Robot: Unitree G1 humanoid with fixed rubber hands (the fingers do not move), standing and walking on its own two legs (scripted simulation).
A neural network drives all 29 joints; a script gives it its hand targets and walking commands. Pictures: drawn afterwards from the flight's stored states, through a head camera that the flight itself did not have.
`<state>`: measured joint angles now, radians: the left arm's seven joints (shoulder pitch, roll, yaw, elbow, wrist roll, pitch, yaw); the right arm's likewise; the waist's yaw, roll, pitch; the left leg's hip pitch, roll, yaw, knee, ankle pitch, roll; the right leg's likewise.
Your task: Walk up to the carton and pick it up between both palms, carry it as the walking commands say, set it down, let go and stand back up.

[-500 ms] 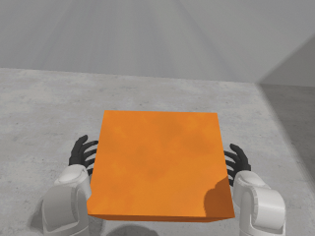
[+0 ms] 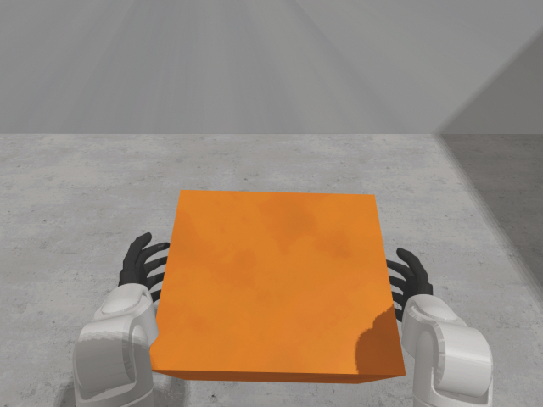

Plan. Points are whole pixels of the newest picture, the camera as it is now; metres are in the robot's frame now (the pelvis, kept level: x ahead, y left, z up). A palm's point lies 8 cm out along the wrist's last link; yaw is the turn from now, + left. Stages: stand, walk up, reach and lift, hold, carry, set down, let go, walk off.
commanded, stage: carry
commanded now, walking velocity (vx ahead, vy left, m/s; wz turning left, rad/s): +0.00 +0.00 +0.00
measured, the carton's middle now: (274, 292) +0.29 +0.00 +0.04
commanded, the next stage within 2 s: none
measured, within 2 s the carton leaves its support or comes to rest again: neither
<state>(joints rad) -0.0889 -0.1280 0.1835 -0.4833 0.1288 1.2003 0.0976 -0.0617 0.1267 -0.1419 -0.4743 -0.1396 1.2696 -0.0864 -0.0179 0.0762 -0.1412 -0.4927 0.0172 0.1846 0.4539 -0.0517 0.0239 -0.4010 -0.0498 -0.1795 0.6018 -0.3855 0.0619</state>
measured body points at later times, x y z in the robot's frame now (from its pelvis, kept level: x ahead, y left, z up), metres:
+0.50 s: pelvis -0.09 -0.01 +0.00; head -0.12 -0.03 +0.44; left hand +0.17 +0.16 +0.10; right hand +0.14 -0.20 +0.07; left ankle +0.01 +0.07 -0.73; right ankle -0.07 -0.11 -0.73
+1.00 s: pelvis -0.09 -0.01 +0.00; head -0.12 -0.03 +0.44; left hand +0.17 +0.16 +0.10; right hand +0.14 -0.20 +0.07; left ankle +0.01 +0.07 -0.73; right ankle -0.07 -0.11 -0.73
